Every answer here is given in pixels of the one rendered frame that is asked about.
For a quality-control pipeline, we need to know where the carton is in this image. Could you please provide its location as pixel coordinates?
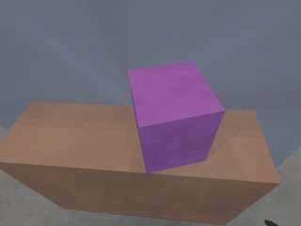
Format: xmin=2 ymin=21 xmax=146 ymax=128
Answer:
xmin=127 ymin=60 xmax=226 ymax=174

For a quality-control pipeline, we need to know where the pedestal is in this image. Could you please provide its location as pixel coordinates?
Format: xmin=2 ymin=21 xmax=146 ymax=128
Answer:
xmin=0 ymin=102 xmax=281 ymax=225

